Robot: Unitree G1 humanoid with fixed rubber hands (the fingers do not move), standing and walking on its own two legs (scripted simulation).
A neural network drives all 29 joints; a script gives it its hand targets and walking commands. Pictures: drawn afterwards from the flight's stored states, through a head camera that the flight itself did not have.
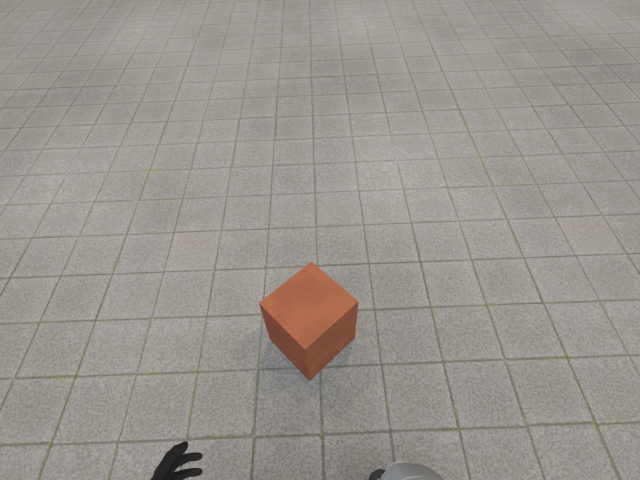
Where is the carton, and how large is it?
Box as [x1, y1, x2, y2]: [259, 261, 357, 380]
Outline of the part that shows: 311,261 259,302 270,339 309,380 354,337 357,310 357,301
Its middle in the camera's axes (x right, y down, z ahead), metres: -0.03 +0.25 +1.23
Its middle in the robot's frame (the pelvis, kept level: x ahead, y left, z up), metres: +0.64 +0.02 -0.65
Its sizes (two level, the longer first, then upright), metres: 0.210 0.200 0.250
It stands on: the floor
